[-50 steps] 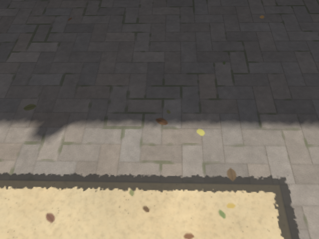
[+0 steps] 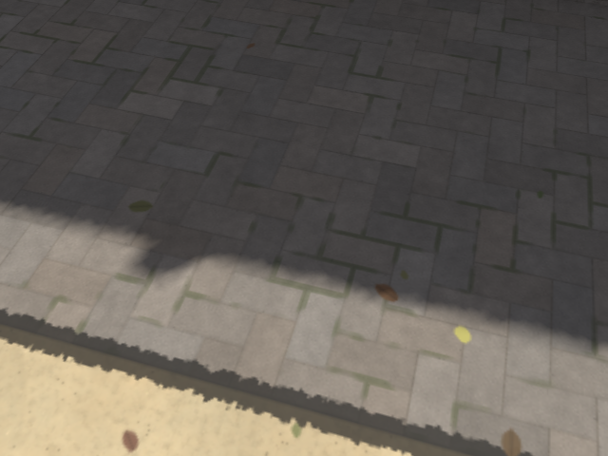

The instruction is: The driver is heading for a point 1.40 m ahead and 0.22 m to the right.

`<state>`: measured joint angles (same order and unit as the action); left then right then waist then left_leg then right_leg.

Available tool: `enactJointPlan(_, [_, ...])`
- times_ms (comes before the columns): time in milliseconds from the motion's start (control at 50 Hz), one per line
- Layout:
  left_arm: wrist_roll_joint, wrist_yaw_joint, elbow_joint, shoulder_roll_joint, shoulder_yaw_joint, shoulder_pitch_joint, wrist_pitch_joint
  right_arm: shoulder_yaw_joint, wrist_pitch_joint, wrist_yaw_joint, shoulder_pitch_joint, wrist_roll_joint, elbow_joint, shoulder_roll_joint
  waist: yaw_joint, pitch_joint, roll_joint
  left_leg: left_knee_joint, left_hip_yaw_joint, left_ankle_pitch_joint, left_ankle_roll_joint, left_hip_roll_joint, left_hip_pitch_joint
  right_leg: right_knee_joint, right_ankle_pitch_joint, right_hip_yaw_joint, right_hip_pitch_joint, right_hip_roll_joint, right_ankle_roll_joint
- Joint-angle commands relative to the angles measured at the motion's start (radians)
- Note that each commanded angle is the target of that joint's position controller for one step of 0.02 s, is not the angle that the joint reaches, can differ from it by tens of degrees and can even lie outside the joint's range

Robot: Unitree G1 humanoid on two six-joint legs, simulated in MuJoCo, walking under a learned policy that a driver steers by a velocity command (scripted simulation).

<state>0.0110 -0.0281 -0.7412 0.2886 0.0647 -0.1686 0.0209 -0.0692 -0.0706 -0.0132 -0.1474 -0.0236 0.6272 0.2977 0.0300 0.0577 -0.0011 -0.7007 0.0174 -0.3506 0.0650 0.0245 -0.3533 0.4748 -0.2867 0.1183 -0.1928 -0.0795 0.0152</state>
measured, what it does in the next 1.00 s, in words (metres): walks ahead, turning right: left foot, then right foot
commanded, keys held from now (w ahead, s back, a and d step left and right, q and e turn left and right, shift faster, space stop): no key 0.06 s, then e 0.34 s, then w+e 0.38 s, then w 0.12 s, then w+q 0.10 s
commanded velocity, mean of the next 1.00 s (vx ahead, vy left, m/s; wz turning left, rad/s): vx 0.19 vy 0.00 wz -0.25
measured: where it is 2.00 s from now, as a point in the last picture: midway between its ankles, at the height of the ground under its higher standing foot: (393, 349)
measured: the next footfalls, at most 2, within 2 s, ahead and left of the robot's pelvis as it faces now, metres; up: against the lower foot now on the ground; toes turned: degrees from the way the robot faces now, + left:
left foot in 0.04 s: +0.04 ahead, +0.13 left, +0.00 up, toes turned +3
right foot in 0.54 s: -0.01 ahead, -0.10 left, +0.00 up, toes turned -12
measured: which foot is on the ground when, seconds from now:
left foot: up 0.00-0.02, down 0.04-0.54, up 0.56-1.00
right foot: down 0.00-0.04, up 0.06-0.52, down 0.54-1.00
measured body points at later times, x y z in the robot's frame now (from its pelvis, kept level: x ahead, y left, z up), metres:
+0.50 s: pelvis +0.00 +0.01 +0.00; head +0.02 -0.01 +0.45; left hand +0.12 +0.29 -0.11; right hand +0.13 -0.27 -0.11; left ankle +0.00 +0.12 -0.74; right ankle -0.04 -0.09 -0.72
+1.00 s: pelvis +0.19 -0.05 -0.01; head +0.21 -0.08 +0.43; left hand +0.25 +0.24 -0.12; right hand +0.35 -0.35 -0.10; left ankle +0.38 +0.01 -0.73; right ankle -0.05 -0.09 -0.74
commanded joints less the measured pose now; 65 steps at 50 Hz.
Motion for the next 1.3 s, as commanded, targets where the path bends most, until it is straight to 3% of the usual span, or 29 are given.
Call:
enactJointPlan(20, [0.026, 0.005, 0.028, 0.183, 0.049, -0.007, -0.017, -0.037, 0.011, -0.002, -0.054, 0.008, -0.058, 0.1, -0.04, -0.113, -0.137, 0.298, 0.043, 0.204, -0.076, -0.048, 0.143, 0.024, 0.467, -0.125, 0.063, -0.188, -0.149])
enactJointPlan(40, [0.007, 0.01, 0.01, 0.14, 0.036, -0.059, -0.025, -0.052, 0.013, 0.009, -0.093, 0.008, -0.053, 0.155, -0.041, -0.163, -0.013, 0.341, -0.075, 0.45, -0.116, 0.023, 0.331, 0.161, 0.302, -0.052, -0.061, -0.129, -0.069])
enactJointPlan(60, [-0.058, 0.022, 0.052, 0.053, 0.001, -0.06, -0.033, -0.068, 0.015, 0.027, -0.103, 0.023, -0.078, 0.264, -0.012, -0.206, 0.315, 0.279, -0.412, 0.94, -0.255, 0.309, 0.507, 0.45, -0.321, 0.018, -0.344, -0.004, 0.039])
enactJointPlan(80, [-0.035, 0.014, 0.056, 0.106, 0.017, 0.01, -0.029, -0.041, 0.037, 0.018, -0.114, 0.05, -0.075, 0.18, -0.088, -0.261, 0.208, 0.303, -0.437, 0.881, -0.411, 0.395, 0.383, 0.598, -0.419, -0.121, -0.361, 0.02, 0.06])
enactJointPlan(100, [-0.004, 0.011, 0.044, 0.138, 0.027, 0.026, -0.019, -0.022, 0.057, 0.01, -0.073, 0.056, -0.064, 0.13, -0.073, -0.208, 0.137, 0.324, -0.336, 0.766, -0.387, 0.326, 0.321, 0.64, -0.37, -0.153, -0.343, -0.005, 0.059])
enactJointPlan(120, [0.005, 0.008, 0.025, 0.126, 0.027, 0.009, -0.01, -0.01, 0.071, 0.009, -0.012, 0.049, -0.046, 0.092, -0.042, -0.168, 0.129, 0.336, -0.259, 0.646, -0.327, 0.256, 0.285, 0.605, -0.308, -0.165, -0.335, -0.016, 0.057])
enactJointPlan(180, [-0.005, 0.0, -0.033, 0.114, 0.026, -0.064, 0.01, 0.01, 0.086, 0.013, 0.061, 0.049, -0.009, 0.052, 0.001, -0.128, 0.137, 0.365, -0.138, 0.613, -0.275, 0.188, 0.183, 0.521, -0.145, -0.173, -0.209, -0.005, 0.082])
enactJointPlan(300, [0.008, -0.002, 0.0, 0.128, 0.021, -0.018, 0.015, -0.02, 0.065, 0.04, 0.053, 0.041, 0.041, 0.132, -0.051, -0.079, 0.127, 0.388, -0.165, 0.401, -0.316, 0.254, 0.224, 0.379, -0.171, -0.138, -0.221, 0.006, 0.077])
enactJointPlan(400, [0.007, 0.004, 0.02, 0.104, 0.02, -0.028, 0.023, -0.03, 0.053, 0.047, 0.078, 0.034, 0.058, 0.131, -0.045, -0.069, 0.106, 0.387, -0.158, 0.433, -0.331, 0.299, 0.244, 0.375, -0.203, -0.115, -0.236, -0.002, 0.055])
enactJointPlan(440, [0.012, 0.016, 0.025, 0.095, 0.017, -0.036, 0.023, -0.04, 0.052, 0.045, 0.061, 0.024, 0.067, 0.148, -0.05, -0.092, 0.105, 0.428, -0.148, 0.183, -0.318, 0.302, 0.24, 0.328, -0.187, -0.084, -0.2, 0.003, 0.023])
enactJointPlan(520, [0.017, 0.038, -0.047, 0.097, 0.03, -0.199, 0.012, -0.041, 0.063, 0.03, 0.122, -0.011, 0.073, 0.136, 0.049, -0.069, 0.093, 0.374, -0.041, -0.187, -0.215, 0.225, 0.046, 0.027, -0.054, 0.0, 0.094, 0.072, -0.092])
enactJointPlan(540, [0.021, 0.033, -0.089, 0.124, 0.044, -0.302, 0.005, -0.028, 0.069, 0.023, 0.136, -0.002, 0.071, 0.077, 0.078, -0.068, -0.012, 0.169, 0.056, -0.192, -0.153, 0.159, -0.083, -0.05, -0.104, -0.103, 0.23, 0.035, -0.14])
enactJointPlan(560, [0.018, 0.02, -0.086, 0.248, 0.074, -0.372, -0.009, -0.007, 0.081, 0.012, 0.185, 0.026, 0.023, 0.0, 0.085, -0.059, -0.286, -0.243, 0.173, -0.276, -0.047, 0.005, -0.385, -0.172, -0.208, -0.58, 0.342, -0.236, -0.28])
enactJointPlan(580, [-0.013, 0.035, -0.033, 0.253, 0.062, -0.32, -0.048, -0.016, 0.11, 0.006, 0.258, 0.008, -0.014, 0.042, 0.091, -0.031, -0.226, -0.37, -0.038, -0.297, -0.059, -0.053, -0.513, -0.314, -0.325, -0.862, 0.269, -0.316, -0.388])
enactJointPlan(600, [-0.018, 0.035, -0.007, 0.208, 0.049, -0.235, -0.074, -0.029, 0.13, -0.004, 0.236, -0.018, -0.006, 0.098, 0.045, 0.024, -0.158, -0.394, -0.085, -0.178, -0.076, 0.002, -0.549, -0.345, -0.34, -0.789, 0.256, -0.303, -0.359])
enactJointPlan(640, [0.008, 0.025, 0.005, 0.161, 0.034, -0.181, -0.09, -0.043, 0.152, -0.003, 0.182, 0.009, 0.044, 0.136, 0.009, 0.045, -0.095, -0.328, -0.078, 0.024, -0.082, 0.042, -0.527, -0.33, -0.201, -0.608, 0.261, -0.219, -0.27])
enactJointPlan(680, [0.003, 0.013, 0.005, 0.137, 0.022, -0.211, -0.089, -0.043, 0.163, -0.004, 0.183, 0.025, 0.059, 0.12, 0.007, 0.029, -0.097, -0.246, -0.066, 0.16, -0.06, 0.035, -0.464, -0.33, 0.009, -0.495, 0.258, -0.156, -0.231])
enactJointPlan(800, [0.0, -0.006, -0.002, 0.145, 0.026, -0.292, -0.084, -0.021, 0.172, -0.018, 0.264, 0.013, 0.037, 0.055, 0.037, 0.025, -0.117, 0.037, -0.035, 0.39, -0.011, -0.019, -0.35, -0.318, 0.22, -0.353, 0.181, -0.079, -0.196])
enactJointPlan(880, [0.005, -0.006, -0.027, 0.139, 0.026, -0.34, -0.081, -0.004, 0.184, -0.04, 0.347, 0.006, 0.007, 0.04, 0.079, 0.067, -0.13, 0.156, -0.015, 0.444, -0.022, -0.022, -0.29, -0.316, 0.232, -0.347, 0.161, -0.101, -0.196])
enactJointPlan(960, [0.006, -0.006, -0.039, 0.158, 0.034, -0.326, -0.072, -0.009, 0.195, -0.053, 0.308, 0.0, 0.011, 0.077, 0.049, 0.062, -0.163, 0.217, 0.012, 0.365, -0.085, -0.025, -0.243, -0.253, 0.443, -0.326, 0.262, -0.153, -0.176])
enactJointPlan(1020, [-0.005, -0.008, -0.035, 0.166, 0.031, -0.293, -0.058, -0.045, 0.184, -0.032, 0.011, 0.006, 0.085, 0.158, -0.107, -0.163, -0.173, 0.211, 0.073, 0.324, -0.184, -0.091, 0.154, 0.123, 1.017, -0.23, 0.262, -0.093, -0.122])
enactJointPlan(1040, [-0.024, -0.01, -0.02, 0.132, 0.015, -0.302, -0.058, -0.051, 0.177, -0.025, -0.179, 0.017, 0.117, 0.198, -0.173, -0.317, -0.078, 0.155, -0.141, 0.294, -0.259, 0.074, 0.495, 0.409, 0.76, -0.231, 0.038, -0.061, -0.098])
enactJointPlan(1060, [-0.018, 0.005, -0.006, 0.0, -0.018, -0.437, -0.076, -0.069, 0.177, -0.035, -0.274, 0.017, 0.156, 0.274, -0.087, -0.471, 0.283, 0.273, -0.72, 0.047, -0.457, 0.333, 0.819, 0.809, -0.09, -0.22, -0.351, 0.156, -0.016])
enactJointPlan(1080, [0.0, 0.009, -0.002, 0.095, -0.007, -0.348, -0.102, -0.043, 0.18, -0.041, -0.24, -0.01, 0.163, 0.168, -0.127, -0.412, 0.235, 0.422, -0.866, -0.089, -0.435, 0.313, 0.789, 0.913, -0.234, -0.293, -0.478, 0.134, -0.025])
enactJointPlan(1100, [0.029, 0.017, 0.039, 0.146, 0.007, -0.206, -0.122, -0.034, 0.178, -0.032, -0.159, -0.008, 0.149, 0.136, -0.129, -0.229, 0.168, 0.432, -0.694, -0.056, -0.385, 0.283, 0.641, 0.913, -0.163, -0.279, -0.55, 0.079, -0.04])
enactJointPlan(1140, [0.002, 0.019, 0.065, 0.132, 0.003, -0.092, -0.152, -0.023, 0.171, -0.022, -0.073, 0.015, 0.123, 0.112, -0.078, -0.1, -0.006, 0.463, -0.5, 0.17, -0.35, 0.199, 0.368, 0.777, -0.058, -0.243, -0.485, 0.012, -0.047])
enactJointPlan(1160, [-0.01, 0.021, 0.069, 0.126, 0.007, -0.101, -0.151, -0.016, 0.171, -0.017, -0.063, 0.028, 0.118, 0.1, -0.045, -0.094, 0.012, 0.485, -0.452, 0.235, -0.348, 0.17, 0.299, 0.729, -0.03, -0.245, -0.432, -0.01, -0.044])
enactJointPlan(1220, [-0.026, 0.023, 0.081, 0.085, -0.003, -0.119, -0.135, -0.016, 0.167, -0.003, -0.066, 0.007, 0.116, 0.103, -0.006, -0.062, 0.059, 0.535, -0.376, 0.307, -0.371, 0.143, 0.172, 0.573, -0.036, -0.21, -0.393, -0.024, -0.001])
enactJointPlan(1300, [-0.028, 0.024, 0.141, 0.043, -0.026, 0.054, -0.133, -0.033, 0.158, 0.017, -0.108, -0.004, 0.119, 0.154, -0.055, -0.012, 0.056, 0.545, -0.269, 0.292, -0.318, 0.074, 0.031, 0.248, 0.216, -0.169, -0.316, 0.015, 0.042])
